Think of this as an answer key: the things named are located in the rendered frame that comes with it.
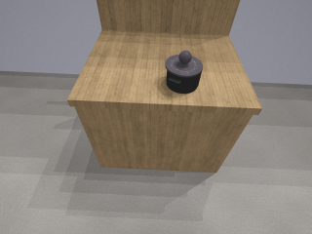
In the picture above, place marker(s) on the lid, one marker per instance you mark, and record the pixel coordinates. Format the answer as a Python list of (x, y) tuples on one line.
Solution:
[(185, 70)]

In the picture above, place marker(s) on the table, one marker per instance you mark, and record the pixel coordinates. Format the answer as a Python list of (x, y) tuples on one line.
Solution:
[(130, 116)]

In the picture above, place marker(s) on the pot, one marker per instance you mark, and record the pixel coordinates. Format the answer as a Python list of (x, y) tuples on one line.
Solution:
[(182, 85)]

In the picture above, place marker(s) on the knob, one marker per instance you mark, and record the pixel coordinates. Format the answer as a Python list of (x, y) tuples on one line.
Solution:
[(185, 57)]

